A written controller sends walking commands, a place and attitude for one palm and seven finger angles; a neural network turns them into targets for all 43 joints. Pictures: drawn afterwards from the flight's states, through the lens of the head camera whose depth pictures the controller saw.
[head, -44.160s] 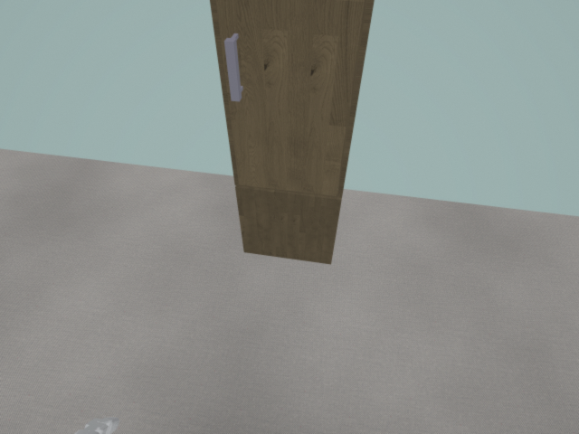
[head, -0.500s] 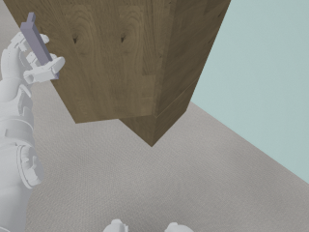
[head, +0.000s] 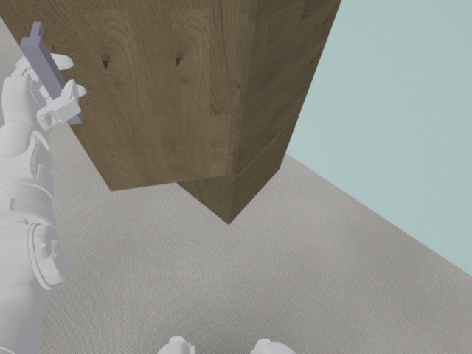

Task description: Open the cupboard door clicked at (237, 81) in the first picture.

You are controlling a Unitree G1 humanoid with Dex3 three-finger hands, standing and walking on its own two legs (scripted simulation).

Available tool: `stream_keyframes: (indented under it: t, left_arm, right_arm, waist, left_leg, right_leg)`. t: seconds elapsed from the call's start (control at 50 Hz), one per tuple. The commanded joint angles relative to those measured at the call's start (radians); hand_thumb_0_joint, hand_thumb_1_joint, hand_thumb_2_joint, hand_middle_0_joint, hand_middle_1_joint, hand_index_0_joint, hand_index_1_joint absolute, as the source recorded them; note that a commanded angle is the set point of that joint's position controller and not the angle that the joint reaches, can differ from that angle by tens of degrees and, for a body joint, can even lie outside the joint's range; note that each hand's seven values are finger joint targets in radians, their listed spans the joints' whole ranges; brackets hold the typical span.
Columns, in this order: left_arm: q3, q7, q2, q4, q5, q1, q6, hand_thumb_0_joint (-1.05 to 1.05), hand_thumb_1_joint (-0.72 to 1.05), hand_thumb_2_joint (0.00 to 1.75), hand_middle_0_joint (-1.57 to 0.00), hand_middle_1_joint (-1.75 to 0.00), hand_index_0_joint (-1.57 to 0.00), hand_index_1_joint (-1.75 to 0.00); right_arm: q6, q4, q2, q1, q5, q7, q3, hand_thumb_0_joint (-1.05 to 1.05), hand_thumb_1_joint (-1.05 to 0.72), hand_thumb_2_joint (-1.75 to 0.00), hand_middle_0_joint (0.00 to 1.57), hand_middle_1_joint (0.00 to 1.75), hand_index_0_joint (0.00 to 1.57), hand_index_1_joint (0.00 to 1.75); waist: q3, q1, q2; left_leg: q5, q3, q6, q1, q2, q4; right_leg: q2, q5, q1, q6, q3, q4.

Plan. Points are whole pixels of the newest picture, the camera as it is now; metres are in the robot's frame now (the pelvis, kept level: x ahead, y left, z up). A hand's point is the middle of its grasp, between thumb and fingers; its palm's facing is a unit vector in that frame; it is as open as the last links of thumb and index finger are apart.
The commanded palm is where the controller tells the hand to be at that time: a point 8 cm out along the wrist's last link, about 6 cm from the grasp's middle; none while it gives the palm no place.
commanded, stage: pull the door open along its arc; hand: left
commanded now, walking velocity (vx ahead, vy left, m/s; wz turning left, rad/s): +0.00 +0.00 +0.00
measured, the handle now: (57, 76) +0.56 +0.25 +0.12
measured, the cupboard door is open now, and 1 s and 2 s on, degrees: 51 63 95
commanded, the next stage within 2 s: none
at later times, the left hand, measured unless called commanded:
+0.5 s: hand (79, 128) +0.45 +0.20 +0.12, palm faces +0.29 -0.95 +0.13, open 6.2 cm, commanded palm +0.41 +0.25 +0.12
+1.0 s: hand (91, 121) +0.46 +0.19 +0.12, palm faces +0.56 -0.83 +0.00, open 5.7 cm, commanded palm +0.40 +0.21 +0.12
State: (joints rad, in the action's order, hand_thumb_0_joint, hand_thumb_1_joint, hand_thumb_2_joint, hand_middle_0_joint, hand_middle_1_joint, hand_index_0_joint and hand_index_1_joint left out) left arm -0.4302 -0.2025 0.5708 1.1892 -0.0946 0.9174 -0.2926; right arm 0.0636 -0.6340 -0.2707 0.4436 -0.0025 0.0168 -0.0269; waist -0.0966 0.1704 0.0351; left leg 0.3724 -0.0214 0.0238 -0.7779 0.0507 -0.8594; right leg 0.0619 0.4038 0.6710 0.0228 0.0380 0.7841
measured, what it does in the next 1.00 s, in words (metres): stands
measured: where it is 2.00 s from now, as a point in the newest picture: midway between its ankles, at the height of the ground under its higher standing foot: outside the picture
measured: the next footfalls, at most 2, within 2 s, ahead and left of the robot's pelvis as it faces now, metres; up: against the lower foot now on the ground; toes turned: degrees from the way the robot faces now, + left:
none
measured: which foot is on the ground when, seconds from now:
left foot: down 0.00-1.00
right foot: down 0.00-1.00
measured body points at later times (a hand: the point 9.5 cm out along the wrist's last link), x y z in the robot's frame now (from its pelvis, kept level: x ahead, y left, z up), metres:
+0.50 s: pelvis +0.01 +0.00 +0.01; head +0.06 +0.00 +0.46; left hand +0.42 +0.25 +0.12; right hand +0.13 -0.26 -0.10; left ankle +0.02 +0.10 -0.70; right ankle -0.02 -0.11 -0.70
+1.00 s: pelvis -0.01 -0.02 +0.01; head +0.04 -0.02 +0.45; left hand +0.43 +0.23 +0.12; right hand -0.02 -0.28 -0.12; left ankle +0.02 +0.10 -0.70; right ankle -0.02 -0.11 -0.70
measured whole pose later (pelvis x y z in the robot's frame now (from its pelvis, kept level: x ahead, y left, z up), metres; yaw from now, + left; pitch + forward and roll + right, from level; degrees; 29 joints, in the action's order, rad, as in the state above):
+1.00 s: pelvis -0.01 -0.02 +0.01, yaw +2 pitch +12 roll -1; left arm -0.39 0.43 0.26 1.02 0.00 0.79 -0.31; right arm 0.02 -0.75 -0.24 0.43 0.06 -0.01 0.03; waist -0.11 0.12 0.04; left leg 0.33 0.00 0.00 -0.69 0.04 -0.80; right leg 0.06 0.39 0.59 0.05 0.06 0.77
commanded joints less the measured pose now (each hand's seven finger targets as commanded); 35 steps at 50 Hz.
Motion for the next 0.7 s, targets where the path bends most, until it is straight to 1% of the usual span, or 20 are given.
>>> stream_keyframes:
  t: [0.0, 0.06, 0.16, 0.2, 0.22, 0.28, 0.32, 0.34, 0.36, 0.38, 0.4, 0.42, 0.44, 0.48, 0.5, 0.52, 0.58, 0.6, 0.62, 0.68]
  left_arm:
    - [-0.020, -0.021, 0.228, -0.290, -0.040, 0.327, -0.081, 0.00, 0.90, 0.90, -0.40, -1.35, -0.40, -1.35]
    - [-0.023, -0.028, 0.204, -0.370, -0.062, 0.228, -0.073, 0.00, 0.90, 0.90, -0.40, -1.35, -0.40, -1.35]
    - [-0.010, -0.030, 0.127, -0.537, -0.111, -0.011, -0.036, 0.00, 0.90, 0.90, -0.40, -1.35, -0.40, -1.35]
    - [0.009, -0.026, 0.084, -0.651, -0.130, -0.107, -0.021, 0.00, 0.90, 0.90, -0.40, -1.35, -0.40, -1.35]
    - [0.012, -0.022, 0.070, -0.707, -0.139, -0.168, -0.018, 0.00, 0.90, 0.90, -0.40, -1.35, -0.40, -1.35]
    - [0.030, 0.008, 0.050, -0.708, -0.139, -0.070, 0.010, 0.00, 0.90, 0.90, -0.40, -1.35, -0.40, -1.35]
    - [0.031, 0.034, 0.055, -0.702, -0.125, 0.005, 0.019, 0.00, 0.90, 0.90, -0.40, -1.35, -0.40, -1.35]
    - [0.037, 0.047, 0.048, -0.695, -0.116, 0.056, 0.019, 0.00, 0.90, 0.90, -0.40, -1.35, -0.40, -1.35]
    - [0.053, 0.056, 0.029, -0.645, -0.108, 0.083, 0.025, 0.00, 0.90, 0.90, -0.40, -1.35, -0.40, -1.35]
    - [-0.083, 0.196, 0.014, -0.638, -0.158, 0.174, 0.036, 0.00, 0.90, 0.90, -0.40, -1.35, -0.40, -1.35]
    - [-0.013, 0.266, -0.065, -0.614, -0.129, 0.148, 0.051, 0.00, 0.90, 0.90, -0.40, -1.35, -0.40, -1.35]
    - [-0.006, 0.316, -0.089, -0.619, -0.114, 0.165, 0.049, 0.00, 0.90, 0.90, -0.40, -1.35, -0.40, -1.35]
    - [-0.017, 0.360, -0.098, -0.581, -0.097, 0.156, 0.053, 0.00, 0.90, 0.90, -0.40, -1.35, -0.40, -1.35]
    - [-0.013, 0.463, -0.111, -0.599, -0.046, 0.225, 0.047, 0.00, 0.90, 0.90, -0.40, -1.35, -0.40, -1.35]
    - [-0.002, 0.515, -0.128, -0.586, -0.011, 0.242, 0.047, 0.00, 0.90, 0.90, -0.40, -1.35, -0.40, -1.35]
    - [0.003, 0.567, -0.128, -0.584, 0.033, 0.264, 0.043, 0.00, 0.90, 0.90, -0.40, -1.35, -0.40, -1.35]
    - [0.065, 0.701, -0.176, -0.532, 0.165, 0.294, 0.046, 0.00, 0.90, 0.90, -0.40, -1.35, -0.40, -1.35]
    - [0.082, 0.720, -0.195, -0.502, 0.179, 0.306, 0.045, 0.00, 0.90, 0.90, -0.40, -1.35, -0.40, -1.35]
    - [0.076, 0.727, -0.190, -0.494, 0.183, 0.326, 0.033, 0.00, 0.90, 0.90, -0.40, -1.35, -0.40, -1.35]
    - [0.090, 0.705, -0.194, -0.479, 0.156, 0.404, -0.004, 0.00, 0.90, 0.90, -0.40, -1.35, -0.40, -1.35]
  right_arm:
    - [-0.021, 0.082, -0.178, 0.113, -0.006, 0.012, 0.067, 0.00, -0.90, -0.90, 0.20, 0.30, 0.20, 0.30]
    - [-0.019, 0.100, -0.175, 0.094, -0.013, 0.009, 0.072, 0.00, -0.90, -0.90, 0.20, 0.30, 0.20, 0.30]
    - [-0.023, 0.144, -0.160, 0.044, -0.027, 0.001, 0.077, 0.00, -0.90, -0.90, 0.20, 0.30, 0.20, 0.30]
    - [-0.032, 0.162, -0.152, 0.016, -0.034, -0.003, 0.081, 0.00, -0.90, -0.90, 0.20, 0.30, 0.20, 0.30]
    - [-0.039, 0.172, -0.148, 0.004, -0.035, -0.006, 0.080, 0.00, -0.90, -0.90, 0.20, 0.30, 0.20, 0.30]
    - [-0.043, 0.146, -0.147, -0.010, -0.039, 0.002, 0.079, 0.00, -0.90, -0.90, 0.20, 0.30, 0.20, 0.30]
    - [-0.047, 0.134, -0.149, -0.019, -0.033, 0.009, 0.076, 0.00, -0.90, -0.90, 0.20, 0.30, 0.20, 0.30]
    - [-0.049, 0.124, -0.146, -0.025, -0.032, 0.012, 0.076, 0.00, -0.90, -0.90, 0.20, 0.30, 0.20, 0.30]
    - [-0.050, 0.112, -0.143, -0.027, -0.031, 0.015, 0.075, 0.00, -0.90, -0.90, 0.20, 0.30, 0.20, 0.30]
    - [-0.062, 0.106, -0.112, -0.066, -0.022, 0.021, 0.066, 0.00, -0.90, -0.90, 0.20, 0.30, 0.20, 0.30]
    - [-0.072, 0.098, -0.110, -0.074, -0.014, 0.016, 0.065, 0.00, -0.90, -0.90, 0.20, 0.30, 0.20, 0.30]
    - [-0.081, 0.089, -0.107, -0.068, -0.009, 0.011, 0.066, 0.00, -0.90, -0.90, 0.20, 0.30, 0.20, 0.30]
    - [-0.086, 0.077, -0.107, -0.069, -0.002, 0.007, 0.066, 0.00, -0.90, -0.90, 0.20, 0.30, 0.20, 0.30]
    - [-0.088, 0.066, -0.103, -0.072, 0.018, -0.001, 0.065, 0.00, -0.90, -0.90, 0.20, 0.30, 0.20, 0.30]
    - [-0.089, 0.061, -0.098, -0.075, 0.029, -0.005, 0.065, 0.00, -0.90, -0.90, 0.20, 0.30, 0.20, 0.30]
    - [-0.088, 0.055, -0.096, -0.067, 0.041, -0.010, 0.068, 0.00, -0.90, -0.90, 0.20, 0.30, 0.20, 0.30]
    - [-0.083, 0.050, -0.089, -0.072, 0.067, -0.023, 0.073, 0.00, -0.90, -0.90, 0.20, 0.30, 0.20, 0.30]
    - [-0.080, 0.045, -0.091, -0.064, 0.070, -0.025, 0.074, 0.00, -0.90, -0.90, 0.20, 0.30, 0.20, 0.30]
    - [-0.079, 0.040, -0.096, -0.050, 0.073, -0.025, 0.080, 0.00, -0.90, -0.90, 0.20, 0.30, 0.20, 0.30]
    - [-0.078, 0.033, -0.096, -0.045, 0.069, -0.015, 0.084, 0.00, -0.90, -0.90, 0.20, 0.30, 0.20, 0.30]
  waist:
    - [-0.452, -0.047, 0.099]
    - [-0.474, -0.073, 0.094]
    - [-0.444, -0.116, 0.049]
    - [-0.442, -0.131, 0.065]
    - [-0.441, -0.146, 0.083]
    - [-0.326, -0.098, 0.010]
    - [-0.273, -0.081, 0.007]
    - [-0.292, -0.076, 0.020]
    - [-0.268, -0.063, 0.011]
    - [-0.247, -0.131, -0.015]
    - [-0.253, -0.105, 0.011]
    - [-0.263, -0.103, 0.018]
    - [-0.297, -0.107, 0.038]
    - [-0.362, -0.102, 0.047]
    - [-0.374, -0.102, 0.062]
    - [-0.388, -0.091, 0.018]
    - [-0.404, -0.072, 0.037]
    - [-0.391, -0.057, 0.007]
    - [-0.396, -0.043, -0.036]
    - [-0.408, -0.028, -0.044]
  left_leg:
    - [-0.393, 0.058, 0.013, 0.426, -0.020, 0.073]
    - [-0.442, 0.047, 0.015, 0.444, -0.023, 0.080]
    - [-0.517, 0.029, 0.020, 0.450, -0.027, 0.107]
    - [-0.568, 0.021, 0.019, 0.479, -0.026, 0.112]
    - [-0.609, 0.022, 0.019, 0.493, -0.027, 0.113]
    - [-0.516, 0.021, 0.021, 0.449, -0.028, 0.128]
    - [-0.450, 0.020, 0.023, 0.428, -0.036, 0.130]
    - [-0.443, 0.025, 0.020, 0.441, -0.037, 0.132]
    - [-0.417, 0.026, 0.018, 0.438, -0.038, 0.127]
    - [-0.384, 0.035, 0.008, 0.376, -0.044, 0.133]
    - [-0.365, 0.034, 0.001, 0.392, -0.045, 0.137]
    - [-0.365, 0.041, -0.001, 0.402, -0.044, 0.130]
    - [-0.372, 0.045, -0.007, 0.409, -0.043, 0.123]
    - [-0.392, 0.051, -0.008, 0.427, -0.044, 0.108]
    - [-0.388, 0.050, -0.007, 0.422, -0.046, 0.099]
    - [-0.383, 0.057, -0.002, 0.409, -0.046, 0.090]
    - [-0.333, 0.052, 0.000, 0.376, -0.045, 0.079]
    - [-0.304, 0.054, 0.001, 0.358, -0.045, 0.080]
    - [-0.286, 0.059, 0.004, 0.350, -0.044, 0.080]
    - [-0.252, 0.046, 0.005, 0.338, -0.047, 0.089]
  right_leg:
    - [0.012, -0.385, -0.109, -0.008, -0.010, -0.081]
    - [0.013, -0.445, -0.158, -0.006, -0.010, -0.080]
    - [0.011, -0.547, -0.252, -0.007, -0.008, -0.092]
    - [0.006, -0.586, -0.275, -0.008, -0.009, -0.098]
    - [0.004, -0.606, -0.291, -0.005, -0.010, -0.096]
    - [0.005, -0.586, -0.257, -0.015, -0.009, -0.117]
    - [0.001, -0.546, -0.235, -0.014, -0.012, -0.124]
    - [-0.004, -0.534, -0.227, -0.014, -0.016, -0.123]
    - [-0.007, -0.509, -0.205, -0.015, -0.016, -0.126]
    - [-0.009, -0.459, -0.207, -0.014, -0.003, -0.133]
    - [-0.010, -0.428, -0.200, -0.017, -0.002, -0.127]
    - [-0.009, -0.408, -0.181, -0.016, 0.003, -0.124]
    - [-0.014, -0.396, -0.171, -0.013, 0.003, -0.110]
    - [-0.020, -0.394, -0.167, -0.014, 0.003, -0.092]
    - [-0.023, -0.388, -0.157, -0.013, 0.001, -0.085]
    - [-0.022, -0.382, -0.154, -0.016, 0.004, -0.080]
    - [-0.028, -0.333, -0.112, -0.018, 0.002, -0.070]
    - [-0.026, -0.314, -0.107, -0.019, 0.002, -0.077]
    - [-0.022, -0.303, -0.113, -0.021, 0.002, -0.084]
    - [-0.023, -0.309, -0.152, -0.022, -0.016, -0.104]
